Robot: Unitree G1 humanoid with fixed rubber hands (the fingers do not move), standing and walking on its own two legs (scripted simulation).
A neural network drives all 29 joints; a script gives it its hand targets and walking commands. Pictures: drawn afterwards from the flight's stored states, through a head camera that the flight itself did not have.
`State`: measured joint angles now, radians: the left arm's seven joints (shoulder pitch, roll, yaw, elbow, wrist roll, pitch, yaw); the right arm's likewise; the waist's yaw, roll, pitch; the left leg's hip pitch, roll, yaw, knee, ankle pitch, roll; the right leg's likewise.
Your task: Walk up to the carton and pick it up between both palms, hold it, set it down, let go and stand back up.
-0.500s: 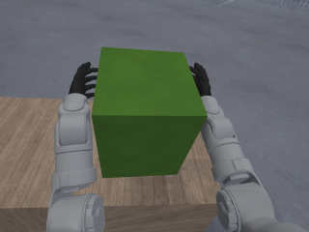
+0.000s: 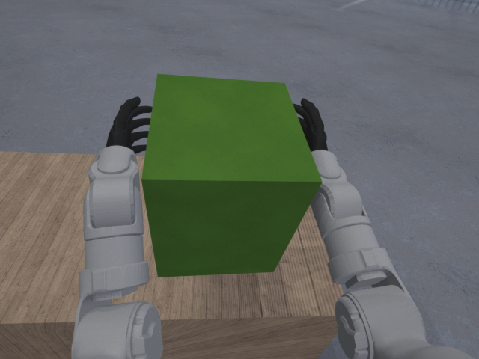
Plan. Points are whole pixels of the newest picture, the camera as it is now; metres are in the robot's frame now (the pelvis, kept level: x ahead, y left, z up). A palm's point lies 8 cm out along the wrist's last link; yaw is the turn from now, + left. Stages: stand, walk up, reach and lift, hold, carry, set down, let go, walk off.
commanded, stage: hold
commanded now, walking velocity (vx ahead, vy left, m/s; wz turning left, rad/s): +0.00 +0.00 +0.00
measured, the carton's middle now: (220, 181) +0.35 +0.01 +0.15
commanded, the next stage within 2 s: none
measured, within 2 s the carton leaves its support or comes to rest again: neither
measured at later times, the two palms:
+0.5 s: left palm (121, 149) +0.35 +0.16 +0.21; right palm (312, 147) +0.36 -0.14 +0.21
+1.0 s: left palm (122, 150) +0.36 +0.16 +0.21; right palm (311, 147) +0.36 -0.14 +0.21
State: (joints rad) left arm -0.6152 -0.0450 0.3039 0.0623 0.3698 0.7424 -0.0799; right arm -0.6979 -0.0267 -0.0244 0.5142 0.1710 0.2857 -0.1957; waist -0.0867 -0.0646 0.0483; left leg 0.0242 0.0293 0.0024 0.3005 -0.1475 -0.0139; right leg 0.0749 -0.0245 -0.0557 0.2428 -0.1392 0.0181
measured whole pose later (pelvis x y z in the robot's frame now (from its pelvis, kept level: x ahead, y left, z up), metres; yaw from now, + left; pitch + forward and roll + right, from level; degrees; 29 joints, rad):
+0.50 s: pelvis +0.00 +0.00 +0.00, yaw +0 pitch -10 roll -1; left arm -0.62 -0.04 0.31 0.08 0.37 0.73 -0.08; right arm -0.71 -0.02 -0.04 0.53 0.16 0.28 -0.19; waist -0.09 -0.07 0.05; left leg 0.02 0.03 0.00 0.30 -0.14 -0.02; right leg 0.07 -0.02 -0.06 0.24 -0.14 0.02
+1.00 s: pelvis +0.00 +0.00 +0.00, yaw +0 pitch -10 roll -1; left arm -0.61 -0.05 0.31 0.06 0.37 0.74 -0.08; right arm -0.70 -0.03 -0.02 0.51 0.17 0.29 -0.20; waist -0.09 -0.07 0.05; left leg 0.03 0.03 0.00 0.30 -0.15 -0.01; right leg 0.08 -0.02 -0.06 0.24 -0.14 0.02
